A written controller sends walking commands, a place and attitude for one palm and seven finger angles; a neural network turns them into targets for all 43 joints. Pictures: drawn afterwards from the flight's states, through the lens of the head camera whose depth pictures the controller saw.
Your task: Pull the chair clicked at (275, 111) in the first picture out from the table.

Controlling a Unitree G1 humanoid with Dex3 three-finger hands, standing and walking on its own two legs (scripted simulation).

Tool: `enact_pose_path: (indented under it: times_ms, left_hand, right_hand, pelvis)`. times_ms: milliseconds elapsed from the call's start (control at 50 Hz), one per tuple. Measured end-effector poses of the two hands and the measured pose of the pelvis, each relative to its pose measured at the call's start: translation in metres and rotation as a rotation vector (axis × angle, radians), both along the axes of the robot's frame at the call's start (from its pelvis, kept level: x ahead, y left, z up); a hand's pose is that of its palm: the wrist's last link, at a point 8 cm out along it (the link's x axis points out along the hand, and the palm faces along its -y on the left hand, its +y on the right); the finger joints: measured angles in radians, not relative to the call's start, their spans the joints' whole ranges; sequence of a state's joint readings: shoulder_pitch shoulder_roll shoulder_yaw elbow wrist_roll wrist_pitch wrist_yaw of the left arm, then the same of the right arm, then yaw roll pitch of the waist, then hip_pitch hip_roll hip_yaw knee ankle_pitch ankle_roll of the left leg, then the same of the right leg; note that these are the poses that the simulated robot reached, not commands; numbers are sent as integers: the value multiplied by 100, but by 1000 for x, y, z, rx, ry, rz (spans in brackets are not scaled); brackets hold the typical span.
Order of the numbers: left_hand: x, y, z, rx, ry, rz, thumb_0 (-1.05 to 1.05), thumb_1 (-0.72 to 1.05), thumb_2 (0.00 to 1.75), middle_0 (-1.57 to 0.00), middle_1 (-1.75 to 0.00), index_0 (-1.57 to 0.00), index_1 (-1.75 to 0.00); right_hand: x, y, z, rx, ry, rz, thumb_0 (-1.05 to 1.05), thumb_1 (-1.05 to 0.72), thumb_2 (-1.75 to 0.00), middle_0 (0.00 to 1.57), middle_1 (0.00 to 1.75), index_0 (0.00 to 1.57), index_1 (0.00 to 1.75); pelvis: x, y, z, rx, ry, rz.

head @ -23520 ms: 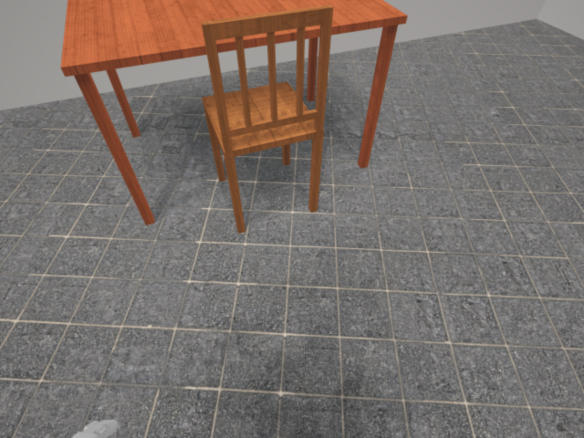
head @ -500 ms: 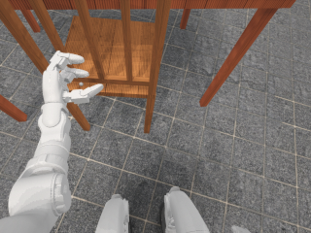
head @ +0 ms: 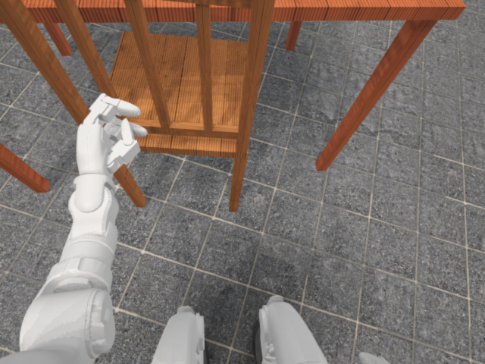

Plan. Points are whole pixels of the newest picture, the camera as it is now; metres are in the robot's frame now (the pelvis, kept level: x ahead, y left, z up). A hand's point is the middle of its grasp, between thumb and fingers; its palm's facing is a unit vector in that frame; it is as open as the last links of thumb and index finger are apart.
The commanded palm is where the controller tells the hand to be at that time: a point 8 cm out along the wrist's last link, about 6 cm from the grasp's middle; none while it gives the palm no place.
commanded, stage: hook a spindle and tug to test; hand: left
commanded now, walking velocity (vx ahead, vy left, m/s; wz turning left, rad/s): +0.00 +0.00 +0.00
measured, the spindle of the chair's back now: (152, 74) +0.60 +0.13 +0.03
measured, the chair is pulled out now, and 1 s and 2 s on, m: -0.08 -0.08 -0.08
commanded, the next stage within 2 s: open the thumb and straighten the fingers in 0.34 s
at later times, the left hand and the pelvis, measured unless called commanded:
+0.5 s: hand (137, 158) +0.44 +0.15 +0.02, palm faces +0.06 -1.00 -0.05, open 4.4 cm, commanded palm +0.41 +0.19 +0.02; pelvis +0.00 -0.01 +0.00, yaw +1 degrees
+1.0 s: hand (140, 154) +0.45 +0.15 +0.02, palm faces +0.06 -1.00 -0.07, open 15.2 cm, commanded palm +0.42 +0.20 +0.02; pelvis -0.01 -0.01 +0.00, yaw +1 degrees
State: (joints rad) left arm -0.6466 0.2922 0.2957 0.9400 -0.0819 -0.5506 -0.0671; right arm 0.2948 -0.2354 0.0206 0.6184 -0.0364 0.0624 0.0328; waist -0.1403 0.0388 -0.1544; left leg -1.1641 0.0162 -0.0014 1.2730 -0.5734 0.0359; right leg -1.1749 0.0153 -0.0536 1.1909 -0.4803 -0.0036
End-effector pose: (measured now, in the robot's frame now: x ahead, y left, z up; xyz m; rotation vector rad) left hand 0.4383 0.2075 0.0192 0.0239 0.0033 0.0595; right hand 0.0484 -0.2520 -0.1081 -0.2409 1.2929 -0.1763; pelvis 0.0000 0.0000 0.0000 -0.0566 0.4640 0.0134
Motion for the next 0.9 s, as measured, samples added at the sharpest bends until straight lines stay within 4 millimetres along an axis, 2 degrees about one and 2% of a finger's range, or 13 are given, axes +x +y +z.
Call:
enact_pose_path:
  times_ms: [340, 520, 620, 740, 820, 900]
  left_hand:
    - [-25, -6, 1, 6, 1, 0, 1, 90, 90, -50, -145, -50, -145]
    - [-24, -5, 1, 37, 0, -6, 1, 86, 89, -50, -145, -50, -145]
    - [-22, -11, 1, 39, 7, -10, 1, 60, 76, -50, -145, -50, -145]
    - [-21, -15, 2, 39, 12, -8, 1, 6, 50, -48, -141, -48, -140]
    - [-18, -13, 0, 42, 15, 2, 0, -23, 36, -44, -127, -44, -127]
    - [-17, -10, 1, 45, 5, 3, 0, -40, 28, -36, -106, -37, -106]
  right_hand:
    - [28, -2, 1, 11, -91, 37, 1, -90, -90, 21, 30, 21, 30]
    - [31, -7, -4, 4, -108, 54, 1, -90, -90, 21, 30, 21, 30]
    - [27, -9, -7, 10, -94, 47, 1, -90, -90, 21, 30, 21, 30]
    - [20, -11, -6, 15, -86, 34, 1, -91, -90, 21, 30, 21, 30]
    - [16, -13, -6, 10, -80, 31, 1, -90, -90, 21, 30, 21, 30]
    - [11, -15, -7, 7, -70, 26, 1, -90, -90, 21, 30, 21, 30]
  pelvis:
    - [-1, -4, 2, 11, -23, 3]
    - [-5, -8, -3, 14, -18, 8]
    - [-5, -9, -3, 17, -16, 7]
    - [-4, -12, -1, 22, -18, 1]
    - [-5, -14, -2, 22, -15, 0]
    - [-5, -14, -3, 22, -13, -2]
